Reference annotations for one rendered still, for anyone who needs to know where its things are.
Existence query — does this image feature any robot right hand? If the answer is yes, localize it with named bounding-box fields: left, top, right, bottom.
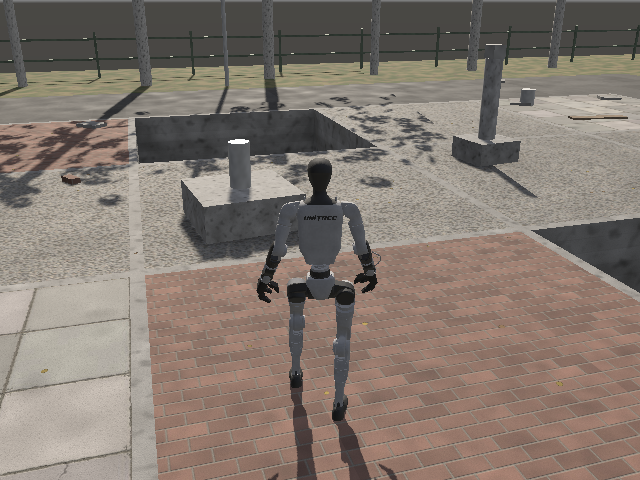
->
left=354, top=273, right=378, bottom=293

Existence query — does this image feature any robot left forearm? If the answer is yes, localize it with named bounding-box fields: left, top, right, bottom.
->
left=260, top=241, right=281, bottom=284

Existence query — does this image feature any robot left hand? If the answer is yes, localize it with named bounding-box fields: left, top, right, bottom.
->
left=256, top=278, right=279, bottom=303

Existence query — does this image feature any right robot foot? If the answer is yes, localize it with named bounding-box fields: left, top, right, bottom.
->
left=332, top=394, right=348, bottom=421

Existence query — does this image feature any robot right forearm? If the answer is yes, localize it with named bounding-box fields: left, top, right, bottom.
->
left=358, top=240, right=376, bottom=276

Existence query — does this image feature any robot left upper arm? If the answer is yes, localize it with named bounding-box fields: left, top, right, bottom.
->
left=271, top=201, right=299, bottom=257

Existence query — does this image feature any robot right upper arm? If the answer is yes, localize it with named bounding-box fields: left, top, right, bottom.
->
left=341, top=201, right=369, bottom=255

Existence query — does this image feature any left robot thigh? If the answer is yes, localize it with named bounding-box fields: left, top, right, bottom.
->
left=287, top=278, right=307, bottom=331

